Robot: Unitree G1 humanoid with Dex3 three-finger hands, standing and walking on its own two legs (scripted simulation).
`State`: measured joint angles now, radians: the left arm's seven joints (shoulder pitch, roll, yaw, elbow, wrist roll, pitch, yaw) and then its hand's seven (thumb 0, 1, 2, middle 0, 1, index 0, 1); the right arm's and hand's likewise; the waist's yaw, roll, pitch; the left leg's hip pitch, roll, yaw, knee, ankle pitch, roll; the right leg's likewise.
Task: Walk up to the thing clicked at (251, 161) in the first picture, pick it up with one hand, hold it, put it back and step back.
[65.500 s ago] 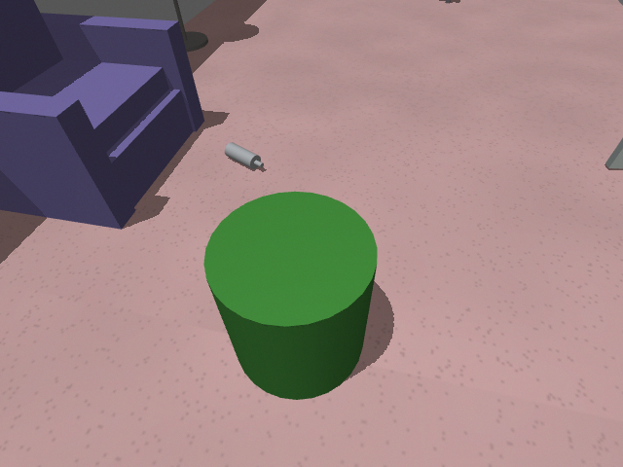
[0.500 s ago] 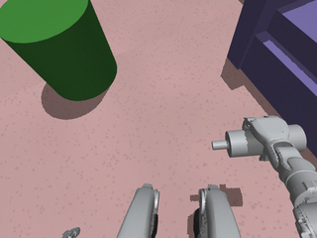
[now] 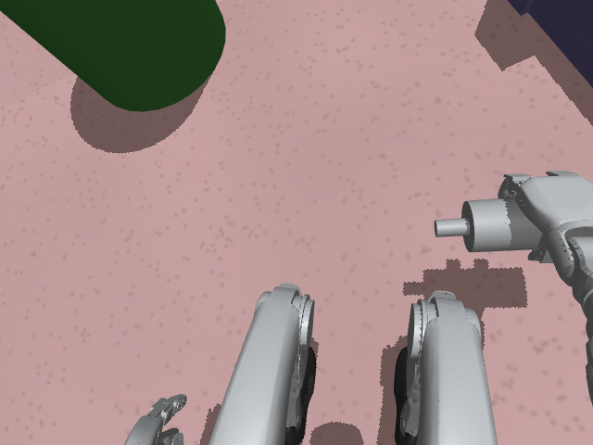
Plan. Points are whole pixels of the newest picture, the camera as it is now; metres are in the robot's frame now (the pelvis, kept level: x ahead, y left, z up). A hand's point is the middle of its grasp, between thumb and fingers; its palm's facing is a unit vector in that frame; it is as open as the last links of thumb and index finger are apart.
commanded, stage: crouch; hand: right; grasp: from above
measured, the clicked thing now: (520, 223) +0.43 -0.26 -0.18
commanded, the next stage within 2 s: lower in 0.70 s
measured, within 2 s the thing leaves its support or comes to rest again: neither
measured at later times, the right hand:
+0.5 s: hand (521, 234) +0.42 -0.28 -0.24, palm faces -0.45 +0.01 -0.89, open 10.8 cm
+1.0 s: hand (512, 238) +0.43 -0.28 -0.28, palm faces -0.49 +0.02 -0.87, open 10.8 cm
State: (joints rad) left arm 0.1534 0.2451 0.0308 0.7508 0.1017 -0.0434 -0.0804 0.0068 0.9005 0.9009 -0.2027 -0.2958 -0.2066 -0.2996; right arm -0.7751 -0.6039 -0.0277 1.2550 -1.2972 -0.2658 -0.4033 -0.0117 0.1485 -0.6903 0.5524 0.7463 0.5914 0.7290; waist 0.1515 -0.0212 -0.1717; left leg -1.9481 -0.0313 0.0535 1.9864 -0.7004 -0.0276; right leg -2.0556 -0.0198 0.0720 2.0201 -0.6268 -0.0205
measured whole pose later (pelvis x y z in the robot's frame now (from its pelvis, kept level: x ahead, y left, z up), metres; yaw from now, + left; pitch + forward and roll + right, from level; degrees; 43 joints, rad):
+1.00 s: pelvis -0.01 +0.01 -0.11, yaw +4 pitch +33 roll +8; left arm 0.11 0.26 -0.05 0.79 0.15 -0.04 -0.13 0.00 0.91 0.90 -0.20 -0.30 -0.20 -0.30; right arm -0.87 -0.77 -0.10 1.44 -1.32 -0.34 -0.41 -0.01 0.14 -0.68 0.52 0.81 0.56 0.79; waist 0.19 0.03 -0.05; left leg -2.20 -0.07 0.11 2.33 -0.71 -0.02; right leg -2.32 -0.04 0.14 2.38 -0.65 -0.01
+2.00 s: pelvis +0.00 +0.01 -0.16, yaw +9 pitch +27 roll +11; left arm 0.05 0.28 -0.18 0.79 0.28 -0.12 -0.18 0.00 0.90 0.89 -0.20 -0.30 -0.21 -0.30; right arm -0.86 -0.90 -0.14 1.61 -1.37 -0.36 -0.61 0.00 0.09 -0.60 0.54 0.73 0.58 0.71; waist 0.26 0.12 0.06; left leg -2.25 -0.10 0.17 2.46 -0.72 -0.03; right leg -2.38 -0.05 0.23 2.57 -0.69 0.01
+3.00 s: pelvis +0.00 +0.00 -0.15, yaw +10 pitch +25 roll +13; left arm 0.01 0.30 -0.26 0.77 0.30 -0.21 -0.23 0.00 0.89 0.90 -0.20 -0.30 -0.21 -0.30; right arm -0.86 -0.93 -0.08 1.65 -1.33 -0.33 -0.69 0.00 0.18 -0.79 0.33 0.85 0.36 0.82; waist 0.28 0.15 0.10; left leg -2.21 -0.11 0.20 2.44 -0.72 -0.04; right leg -2.35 -0.05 0.26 2.58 -0.70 0.00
